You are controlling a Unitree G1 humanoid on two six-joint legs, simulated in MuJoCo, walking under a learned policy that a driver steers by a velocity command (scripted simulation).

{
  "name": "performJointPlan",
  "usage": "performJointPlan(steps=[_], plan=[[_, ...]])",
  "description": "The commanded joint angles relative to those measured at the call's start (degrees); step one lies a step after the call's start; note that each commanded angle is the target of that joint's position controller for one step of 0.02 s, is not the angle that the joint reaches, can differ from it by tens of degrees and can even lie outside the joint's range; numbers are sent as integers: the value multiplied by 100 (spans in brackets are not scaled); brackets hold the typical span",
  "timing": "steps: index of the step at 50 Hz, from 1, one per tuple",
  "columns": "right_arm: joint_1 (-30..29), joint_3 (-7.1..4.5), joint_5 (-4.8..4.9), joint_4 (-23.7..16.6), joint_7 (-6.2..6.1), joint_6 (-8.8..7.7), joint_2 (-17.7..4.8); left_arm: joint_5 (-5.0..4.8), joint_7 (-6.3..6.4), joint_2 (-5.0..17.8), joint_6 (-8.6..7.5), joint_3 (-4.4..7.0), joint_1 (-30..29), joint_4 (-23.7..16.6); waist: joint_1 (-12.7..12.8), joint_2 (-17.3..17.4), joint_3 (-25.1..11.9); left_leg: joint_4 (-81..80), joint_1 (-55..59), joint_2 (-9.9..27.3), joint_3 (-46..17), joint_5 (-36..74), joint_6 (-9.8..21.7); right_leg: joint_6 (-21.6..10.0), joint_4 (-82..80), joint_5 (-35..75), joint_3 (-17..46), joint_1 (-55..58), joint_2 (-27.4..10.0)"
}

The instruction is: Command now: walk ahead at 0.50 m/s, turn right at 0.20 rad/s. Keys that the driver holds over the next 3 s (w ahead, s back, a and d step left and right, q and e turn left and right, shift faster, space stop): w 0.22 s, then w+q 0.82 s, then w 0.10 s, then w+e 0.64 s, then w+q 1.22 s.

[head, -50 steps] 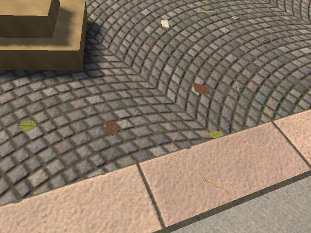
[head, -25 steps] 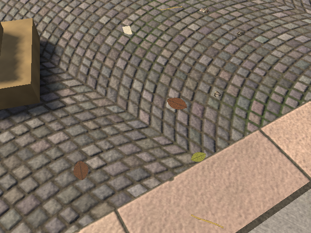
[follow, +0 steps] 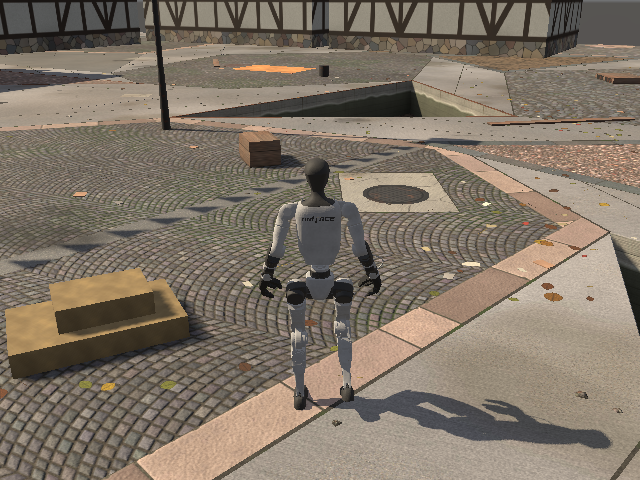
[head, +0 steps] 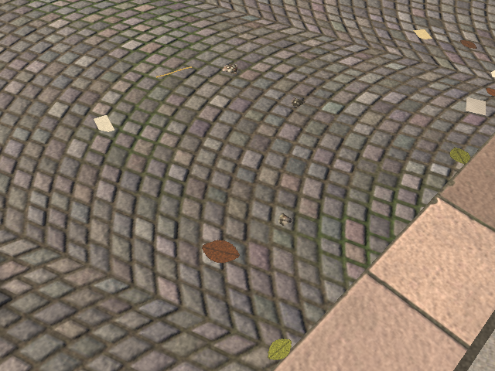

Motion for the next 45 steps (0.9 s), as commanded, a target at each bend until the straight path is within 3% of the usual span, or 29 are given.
performJointPlan(steps=[1,5,8,11,13,14,15,16,17,18,19,20,21,23,26,29,32,35,37,39,40,41,42,43,44,45], plan=[[59,-189,75,-191,-9,-90,-758,62,-31,219,-78,37,-165,-465,33,846,-59,-1340,781,1486,-1529,967,1150,71,-703,258,43,-935,-403],[158,-247,123,-13,-35,-22,-1037,78,-102,59,-154,-72,-875,-600,-164,707,27,-1521,677,1375,-938,1139,1069,108,-2240,1435,-145,-625,-402],[444,-253,175,180,-35,32,-1135,25,-152,125,-195,-63,-1386,-712,-344,721,113,-1496,749,1386,-766,1078,969,101,-2941,2003,-263,-292,-248],[629,-269,212,352,-48,108,-1198,-3,-208,227,-227,-26,-1704,-861,-343,741,220,-1327,1159,1608,-839,1163,863,-72,-3331,1805,-242,-259,-191],[647,-283,227,423,-73,182,-1254,12,-221,357,-270,42,-1555,-865,-141,747,160,-981,1284,1654,-945,1649,754,-210,-3616,1519,-288,219,-91],[558,-277,236,422,-88,211,-1273,36,-199,486,-287,124,-1103,-744,160,699,-79,-470,1193,1498,-819,2330,640,-318,-3861,1543,-400,951,33],[556,-219,198,401,-94,212,-1141,72,-141,745,-284,262,-316,-526,525,590,-611,484,802,1189,-607,2594,478,-467,-3870,1612,-355,2183,-39],[486,-61,41,194,-99,184,-760,161,-59,1220,-256,393,760,-389,942,-115,-1535,2307,-345,776,-336,1017,217,-849,-3713,1704,899,3865,-1247],[1208,73,138,128,-114,101,-257,193,-68,1474,-189,427,896,-331,593,-1486,-2092,4007,-2212,0,-287,-2267,-77,-1565,-4363,379,3208,5048,-2359],[908,-82,265,221,-108,66,-889,117,-73,942,-185,308,841,-325,787,-827,-1631,4684,-2747,254,-829,-2226,-93,-1466,-4692,-398,3365,4588,-2219],[497,-162,334,105,-90,62,-1062,73,-66,711,-195,228,528,-309,698,-599,-923,4747,-2985,482,-765,-1699,-61,-1270,-4791,-245,2508,3976,-2054],[288,-160,282,85,-107,82,-991,95,-82,562,-215,179,179,-313,526,-317,-593,4586,-2800,690,-661,-1247,-89,-1147,-4949,271,1916,3352,-1797],[187,-178,215,69,-114,121,-917,132,-100,420,-243,151,-83,-298,375,-299,-340,4374,-2650,824,-653,-910,-120,-1097,-5143,677,1482,2870,-1612],[358,-164,227,125,-102,254,-684,189,-108,317,-345,154,-303,-224,136,-391,-197,4239,-2154,968,-663,-539,-180,-1093,-5494,1342,842,2255,-1456],[168,-161,200,35,-114,372,-530,182,-75,404,-446,217,-337,-29,48,-141,15,3915,-2346,981,-715,-81,-277,-1094,-5705,2193,107,2078,-1403],[-206,-131,182,-127,-54,356,-436,180,-18,532,-427,258,-248,123,137,-34,134,2993,-2484,950,-663,766,-283,-1022,-5781,2494,-475,2231,-1313],[-813,-72,175,-341,65,323,-332,144,32,690,-372,292,-90,241,371,52,311,2064,-2345,882,-313,1351,-194,-923,-5833,2522,-913,2365,-1295],[-1363,-40,184,-632,172,325,-298,75,52,821,-267,336,234,415,567,123,498,1510,-2532,839,-99,1259,-46,-867,-5717,2645,-1117,2905,-1471],[-1573,-53,189,-812,242,332,-340,19,58,891,-173,363,344,498,576,84,523,1293,-2586,761,63,909,89,-784,-5473,3084,-1238,3309,-1578],[-1495,-122,181,-918,286,354,-469,-10,89,1033,-86,400,291,497,399,-80,307,1200,-2131,474,368,369,288,-658,-4900,4659,-1425,3527,-1588],[-1259,-189,170,-911,287,381,-588,-28,118,1129,-45,427,255,478,221,-212,73,1231,-1700,261,536,58,407,-596,-4395,5625,-1500,3583,-1574],[-698,-306,175,-804,270,404,-783,-36,145,1191,4,442,203,453,-116,-248,-272,1168,-965,17,654,-114,558,-522,-3545,6239,-1584,3487,-1500],[228,-486,187,-574,196,425,-1071,-56,174,1149,22,412,109,414,-637,-110,-745,762,436,-186,595,227,785,-335,-2307,5939,-1717,2874,-1291],[959,-652,210,-419,59,501,-1574,117,172,804,-37,279,286,296,-815,752,-1255,683,2183,708,-855,419,1144,-81,-499,3341,-1696,1308,-965],[578,-670,216,-598,63,426,-1994,175,82,148,-221,52,621,-51,-152,1927,-1892,-199,3747,2058,-4349,-742,2337,226,1420,-1307,-853,-1058,347],[674,-509,172,-680,105,345,-1420,2,-9,734,-425,168,-14,-100,-594,1010,-2065,-713,3761,2123,-4564,-1026,2141,108,1681,-1220,244,-1632,89]])
Next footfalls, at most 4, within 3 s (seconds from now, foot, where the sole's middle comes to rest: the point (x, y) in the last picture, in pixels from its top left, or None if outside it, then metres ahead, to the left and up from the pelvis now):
0.30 right None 0.32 -0.15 -0.78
0.84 left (199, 340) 0.58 0.13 -0.78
1.36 right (229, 235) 0.92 0.05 -0.78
1.88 left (155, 182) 1.14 0.31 -0.78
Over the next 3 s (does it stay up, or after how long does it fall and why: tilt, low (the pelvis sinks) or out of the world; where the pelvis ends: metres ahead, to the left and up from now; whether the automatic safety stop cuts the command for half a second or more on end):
stays up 1.51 0.41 0.00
